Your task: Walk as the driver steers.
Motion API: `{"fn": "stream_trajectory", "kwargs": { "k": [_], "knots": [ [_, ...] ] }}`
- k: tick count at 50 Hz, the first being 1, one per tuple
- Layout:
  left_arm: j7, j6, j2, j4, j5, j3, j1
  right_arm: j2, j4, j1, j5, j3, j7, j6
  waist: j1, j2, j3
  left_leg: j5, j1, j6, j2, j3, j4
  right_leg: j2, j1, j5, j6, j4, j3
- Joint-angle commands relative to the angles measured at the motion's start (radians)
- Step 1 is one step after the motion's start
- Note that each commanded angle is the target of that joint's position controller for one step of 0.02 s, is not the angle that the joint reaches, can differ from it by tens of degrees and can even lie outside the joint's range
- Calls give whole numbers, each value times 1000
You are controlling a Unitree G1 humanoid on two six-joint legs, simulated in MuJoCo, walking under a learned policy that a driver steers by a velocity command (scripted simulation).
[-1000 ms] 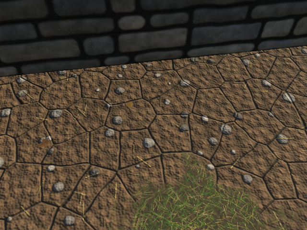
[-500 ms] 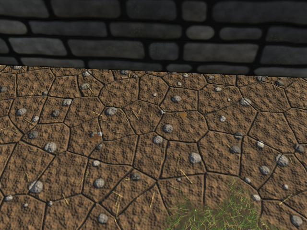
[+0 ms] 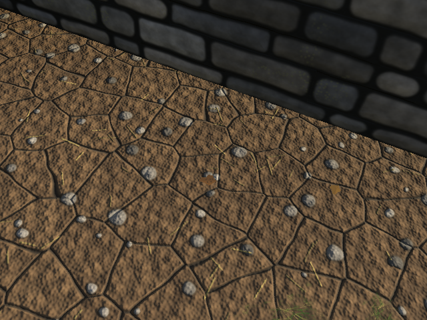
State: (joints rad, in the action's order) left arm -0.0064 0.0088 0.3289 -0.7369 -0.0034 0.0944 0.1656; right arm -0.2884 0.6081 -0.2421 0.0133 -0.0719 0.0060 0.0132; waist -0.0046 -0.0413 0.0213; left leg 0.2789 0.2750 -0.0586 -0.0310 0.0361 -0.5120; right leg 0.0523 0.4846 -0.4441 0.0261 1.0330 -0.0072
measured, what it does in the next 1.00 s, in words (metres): walks ahead: right foot, then left foot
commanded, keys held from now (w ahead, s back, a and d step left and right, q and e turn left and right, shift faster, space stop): w+q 0.08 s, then w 0.14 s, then no key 0.78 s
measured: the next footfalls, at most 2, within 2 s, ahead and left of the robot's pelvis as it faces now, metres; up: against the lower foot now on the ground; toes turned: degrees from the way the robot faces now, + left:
right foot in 0.34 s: +0.23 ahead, -0.12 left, +0.00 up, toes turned +8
left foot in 0.66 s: +0.23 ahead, +0.12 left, +0.00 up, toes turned +6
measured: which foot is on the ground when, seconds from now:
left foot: down 0.00-0.36, up 0.38-0.64, down 0.66-1.00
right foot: up 0.00-0.32, down 0.34-1.00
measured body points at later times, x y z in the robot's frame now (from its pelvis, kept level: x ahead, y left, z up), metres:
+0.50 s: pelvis +0.15 -0.04 +0.00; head +0.18 -0.05 +0.45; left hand +0.26 +0.24 -0.09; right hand +0.29 -0.30 -0.12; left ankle +0.07 +0.10 -0.67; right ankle +0.19 -0.13 -0.74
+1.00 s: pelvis +0.21 -0.01 +0.00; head +0.22 -0.01 +0.45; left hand +0.29 +0.27 -0.13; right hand +0.39 -0.25 -0.11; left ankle +0.19 +0.12 -0.74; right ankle +0.20 -0.13 -0.74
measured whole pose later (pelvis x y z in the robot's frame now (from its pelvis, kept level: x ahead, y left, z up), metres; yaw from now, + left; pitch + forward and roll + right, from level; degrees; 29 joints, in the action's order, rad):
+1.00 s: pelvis +0.21 -0.01 +0.00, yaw +9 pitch -1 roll +0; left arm 0.01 0.01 0.27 -0.89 0.00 0.01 0.14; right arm -0.25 0.72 -0.18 -0.01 -0.04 -0.03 0.02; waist -0.01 0.00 0.04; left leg 0.29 0.22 0.02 0.01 0.05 -0.53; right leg -0.01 0.15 -0.33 -0.01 0.51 -0.01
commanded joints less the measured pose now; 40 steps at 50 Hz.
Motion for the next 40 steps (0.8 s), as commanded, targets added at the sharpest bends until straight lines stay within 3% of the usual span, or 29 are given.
{"fn": "stream_trajectory", "kwargs": {
  "k": [1, 3, 7, 11, 14, 16, 17, 18, 19, 20, 21, 23, 26, 28, 31, 33, 34, 35, 36, 37, 40],
  "knots": [
    [6, 49, 110, 99, 7, 30, -102, -154, -59, -10, -6, -35, -20, -31, 24, 201, -8, 243, -179, -174, 238, 395, 335, 14, 260, 156, -3, -13, 63],
    [13, 67, 87, 84, 6, 24, -98, -156, -54, -24, -14, -35, -29, -43, 24, 175, -21, 132, -179, -168, 214, 349, 334, -6, 221, 248, 8, -116, 53],
    [27, 82, 44, 77, 0, 0, -136, -174, -22, -58, -3, -40, -30, -55, 50, 191, -15, 37, -130, -150, 188, 274, 315, -32, 95, 343, 31, -361, 41],
    [42, 93, 55, 97, -13, -9, -182, -186, 15, -109, 6, -39, -17, -59, 80, 177, 17, 69, -97, -159, 223, 312, 293, -33, 23, 332, 15, -460, 41],
    [44, 105, 77, 97, -3, -4, -141, -173, 28, -97, -2, -32, -14, -49, 47, 187, 15, -146, -123, -135, 221, 329, 207, -49, -69, 316, -20, -535, 26],
    [36, 110, 88, 75, 19, 3, -50, -131, 24, -82, -3, -17, -20, -41, -5, 173, -44, -280, -109, -79, 158, 297, 91, -42, -249, 417, -53, -614, 23],
    [29, 111, 133, 79, 33, 11, 13, -88, 9, -78, -19, -2, -25, -42, -29, 95, -132, -258, -64, -27, 94, 238, -61, 72, -402, 605, -96, -599, 127],
    [25, 99, 220, 63, 45, 29, 83, -50, -3, -157, -21, 12, -35, -49, -11, -138, -235, -25, 159, 51, -23, 130, -314, 234, -644, 746, -237, -584, 347],
    [31, 84, 170, 29, 18, 23, 154, -103, 0, -158, -18, 2, -43, -48, -46, -252, -251, 376, 279, 105, -57, 109, -534, 342, -651, 710, -338, -676, 557],
    [34, 79, 126, 29, -1, 4, 133, -166, 14, -148, -2, -20, -43, -40, -40, -138, -174, 380, 335, 110, -25, 145, -651, 330, -584, 598, -323, -690, 520],
    [34, 73, 100, 38, 4, -7, 84, -160, 21, -115, 1, -21, -42, -29, -27, -78, -135, 327, 347, 113, 3, 131, -687, 287, -527, 559, -287, -694, 430],
    [32, 68, 36, 46, 11, -36, -30, -123, 18, -77, -15, -17, -43, -5, 18, -54, -70, 220, 279, 123, 75, 98, -557, 212, -376, 593, -240, -729, 279],
    [23, 61, 40, 32, 26, -39, -86, -52, 33, -83, -17, 3, -44, 4, 39, -105, -82, 125, 86, 143, 74, 33, -331, 131, -266, 749, -236, -733, 140],
    [21, 54, 66, 15, 20, -33, -70, -45, 29, -53, -18, 10, -45, 2, 23, -100, -114, 63, 11, 141, 68, 16, -202, 136, -281, 795, -245, -714, 126],
    [22, 37, 72, -4, 3, -39, -72, -65, 40, -44, -14, 3, -45, 12, 28, -72, -118, -96, -92, 123, 56, -3, -26, 140, -276, 652, -233, -695, 137],
    [27, 36, 35, -24, 0, -56, -46, -83, 29, -11, -33, 2, -46, 12, 31, -32, -84, -261, -191, 89, 79, 35, 114, 95, -215, 399, -157, -691, 135],
    [30, 40, 17, -32, 19, -65, -25, -121, 10, 7, -36, -4, -51, 11, 13, 21, -84, -393, -240, 64, 147, 105, 110, 58, -179, 257, -107, -669, 117],
    [36, 44, 18, -40, 27, -64, 45, -175, 13, 41, -25, -17, -54, 14, -51, 135, -72, -371, -227, 21, 157, 112, 48, -11, -163, 168, -74, -673, 67],
    [33, 40, 24, -49, 24, -67, 22, -128, 16, 52, -22, -12, -46, 13, -19, 145, -67, -245, -167, 14, 125, 90, 43, -30, -208, 162, -53, -654, 35],
    [31, 35, 39, -49, 18, -64, -12, -92, 16, 53, -28, -3, -39, 8, 1, 119, -39, -237, -145, 28, 107, 83, 47, -31, -205, 192, -50, -636, 32],
    [23, 22, 38, -58, 14, -66, -10, -82, 30, 40, -26, 1, -37, -8, 0, 116, -52, -363, -154, 47, 96, 73, 24, -21, -231, 341, -53, -602, 33]
  ]
}}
